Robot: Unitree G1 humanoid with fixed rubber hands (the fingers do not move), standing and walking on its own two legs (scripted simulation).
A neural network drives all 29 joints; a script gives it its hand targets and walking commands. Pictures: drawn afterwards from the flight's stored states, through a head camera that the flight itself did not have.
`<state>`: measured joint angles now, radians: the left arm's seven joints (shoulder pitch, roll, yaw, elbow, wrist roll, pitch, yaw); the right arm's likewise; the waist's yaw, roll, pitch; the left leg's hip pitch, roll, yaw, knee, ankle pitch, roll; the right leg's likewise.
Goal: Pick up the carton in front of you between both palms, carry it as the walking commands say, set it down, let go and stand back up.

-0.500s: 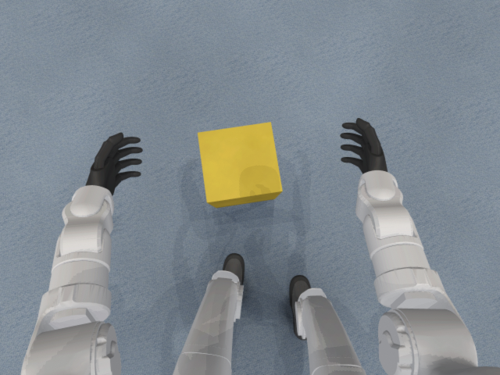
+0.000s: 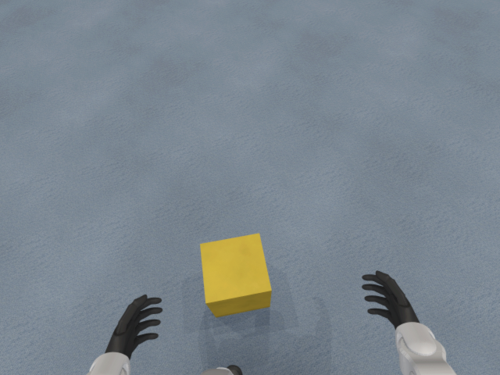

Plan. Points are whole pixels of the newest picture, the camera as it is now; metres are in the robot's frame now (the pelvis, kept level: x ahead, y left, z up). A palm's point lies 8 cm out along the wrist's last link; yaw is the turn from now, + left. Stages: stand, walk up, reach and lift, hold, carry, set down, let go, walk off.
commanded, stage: let go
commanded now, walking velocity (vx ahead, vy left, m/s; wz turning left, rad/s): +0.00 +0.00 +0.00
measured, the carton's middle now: (236, 277) +0.44 +0.10 -0.65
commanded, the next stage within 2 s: stand in 0.54 s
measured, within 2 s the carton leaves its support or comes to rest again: neither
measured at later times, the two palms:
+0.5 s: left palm (128, 329) +0.19 +0.23 -0.06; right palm (427, 331) +0.19 -0.24 -0.06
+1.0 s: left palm (86, 355) +0.16 +0.30 -0.10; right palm (452, 359) +0.15 -0.27 -0.07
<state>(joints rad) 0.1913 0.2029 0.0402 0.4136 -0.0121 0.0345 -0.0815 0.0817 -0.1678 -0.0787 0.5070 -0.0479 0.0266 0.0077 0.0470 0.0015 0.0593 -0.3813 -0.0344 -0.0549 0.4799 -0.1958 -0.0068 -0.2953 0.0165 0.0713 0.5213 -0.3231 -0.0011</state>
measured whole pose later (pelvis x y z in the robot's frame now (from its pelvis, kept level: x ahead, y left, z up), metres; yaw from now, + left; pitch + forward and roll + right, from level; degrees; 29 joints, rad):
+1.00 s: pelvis +0.03 +0.02 +0.00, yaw -2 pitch +1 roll +0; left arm 0.24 0.36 0.04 0.68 0.04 0.01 0.01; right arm 0.16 -0.32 -0.04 0.77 -0.04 -0.01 -0.01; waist 0.00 -0.05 0.00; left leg -0.25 -0.03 -0.02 0.52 -0.28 0.03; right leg -0.14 0.00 0.09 0.48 -0.35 0.03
